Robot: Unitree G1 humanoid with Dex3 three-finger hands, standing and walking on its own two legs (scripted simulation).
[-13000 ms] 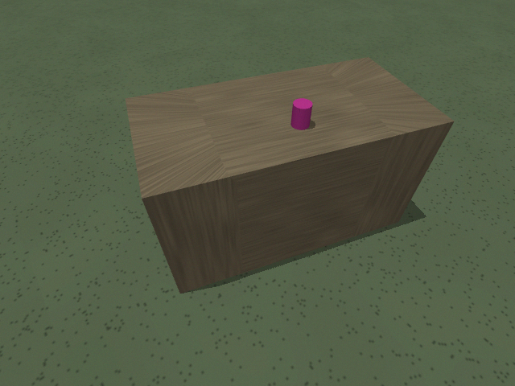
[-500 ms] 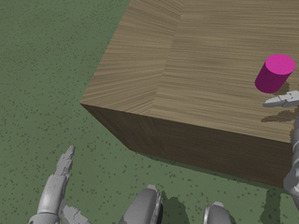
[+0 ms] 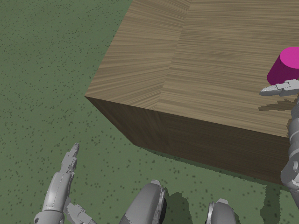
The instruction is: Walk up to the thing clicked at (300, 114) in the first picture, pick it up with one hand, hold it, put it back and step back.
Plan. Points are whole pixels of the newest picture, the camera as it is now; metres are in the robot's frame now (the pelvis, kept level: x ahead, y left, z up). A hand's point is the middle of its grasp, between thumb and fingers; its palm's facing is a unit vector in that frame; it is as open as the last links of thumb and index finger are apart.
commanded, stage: close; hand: right
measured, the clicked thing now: (287, 68) +0.57 -0.21 +0.00
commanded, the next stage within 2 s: settle in 0.62 s
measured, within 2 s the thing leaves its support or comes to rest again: leaves its support in 1.04 s
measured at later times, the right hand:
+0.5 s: hand (294, 70) +0.54 -0.21 +0.03, palm faces +0.21 +0.98 -0.01, open 11.3 cm
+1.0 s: hand (293, 62) +0.55 -0.20 +0.04, palm faces +0.19 +0.98 -0.01, open 6.2 cm
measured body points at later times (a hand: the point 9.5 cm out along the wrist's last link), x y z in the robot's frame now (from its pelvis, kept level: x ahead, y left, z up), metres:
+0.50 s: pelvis +0.01 +0.00 +0.01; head +0.16 -0.05 +0.43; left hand +0.17 +0.26 +0.04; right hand +0.52 -0.26 +0.04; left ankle +0.05 +0.14 -0.61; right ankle +0.02 -0.13 -0.61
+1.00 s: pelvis +0.01 +0.00 +0.01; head +0.17 -0.05 +0.43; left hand +0.16 +0.26 +0.04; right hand +0.54 -0.26 +0.04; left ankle +0.05 +0.14 -0.61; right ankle +0.02 -0.13 -0.61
